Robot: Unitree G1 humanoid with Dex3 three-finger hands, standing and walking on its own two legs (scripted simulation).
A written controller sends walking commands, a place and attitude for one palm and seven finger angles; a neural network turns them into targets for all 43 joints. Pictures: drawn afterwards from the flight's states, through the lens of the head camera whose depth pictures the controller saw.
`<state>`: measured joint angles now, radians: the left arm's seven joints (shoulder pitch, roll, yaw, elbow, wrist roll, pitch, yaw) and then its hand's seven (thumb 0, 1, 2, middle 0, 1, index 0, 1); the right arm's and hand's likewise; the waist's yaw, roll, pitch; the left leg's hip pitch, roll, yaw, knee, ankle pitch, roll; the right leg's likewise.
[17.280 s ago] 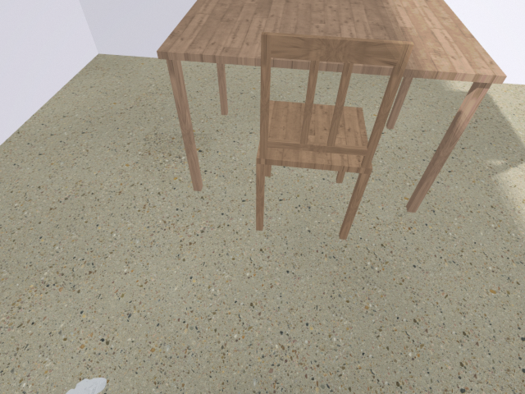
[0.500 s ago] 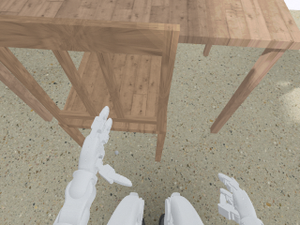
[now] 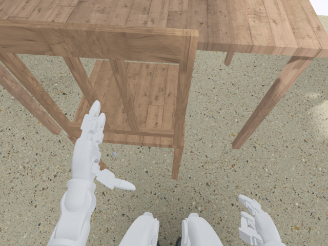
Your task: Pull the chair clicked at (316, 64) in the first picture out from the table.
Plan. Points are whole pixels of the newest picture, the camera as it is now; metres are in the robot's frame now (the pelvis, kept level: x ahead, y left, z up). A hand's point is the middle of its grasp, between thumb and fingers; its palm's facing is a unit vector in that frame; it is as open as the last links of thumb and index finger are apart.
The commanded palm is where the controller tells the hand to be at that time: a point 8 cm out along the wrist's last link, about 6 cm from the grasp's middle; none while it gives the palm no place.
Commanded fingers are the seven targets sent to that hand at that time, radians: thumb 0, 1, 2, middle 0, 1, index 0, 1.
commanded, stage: aim the fingers beside a spindle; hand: left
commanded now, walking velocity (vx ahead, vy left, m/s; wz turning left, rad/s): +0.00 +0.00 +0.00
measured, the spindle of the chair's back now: (92, 99) +0.47 +0.22 +0.04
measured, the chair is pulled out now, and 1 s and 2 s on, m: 0.00 0.00 0.00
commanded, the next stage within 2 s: push the fingers through the gap in 1.74 s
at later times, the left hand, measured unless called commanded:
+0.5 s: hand (137, 177) +0.27 +0.08 +0.00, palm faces -0.18 -0.98 +0.05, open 17.0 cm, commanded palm +0.27 +0.16 +0.03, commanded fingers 0.00 -0.50 0.30 -0.06 -0.08 -0.06 -0.08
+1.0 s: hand (110, 150) +0.32 +0.14 +0.05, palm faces +0.06 -1.00 -0.07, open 16.9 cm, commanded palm +0.28 +0.18 +0.03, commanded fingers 0.00 -0.50 0.30 -0.06 -0.08 -0.06 -0.08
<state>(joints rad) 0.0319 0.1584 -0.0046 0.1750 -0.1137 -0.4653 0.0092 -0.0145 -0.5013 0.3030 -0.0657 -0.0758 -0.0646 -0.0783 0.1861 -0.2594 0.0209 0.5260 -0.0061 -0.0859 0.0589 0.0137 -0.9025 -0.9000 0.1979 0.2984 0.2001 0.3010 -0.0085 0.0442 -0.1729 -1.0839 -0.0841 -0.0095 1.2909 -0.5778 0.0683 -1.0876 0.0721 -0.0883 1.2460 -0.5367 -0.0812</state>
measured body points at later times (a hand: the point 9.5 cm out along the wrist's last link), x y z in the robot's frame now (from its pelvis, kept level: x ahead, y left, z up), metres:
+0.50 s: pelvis +0.00 +0.00 +0.00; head +0.10 +0.00 +0.44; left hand +0.28 +0.13 +0.00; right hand +0.18 -0.23 -0.10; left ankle +0.02 +0.08 -0.62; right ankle +0.03 -0.08 -0.62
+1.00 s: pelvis +0.00 +0.00 +0.00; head +0.11 +0.00 +0.44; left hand +0.31 +0.19 +0.06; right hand +0.18 -0.23 -0.10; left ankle +0.02 +0.08 -0.62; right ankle +0.03 -0.08 -0.62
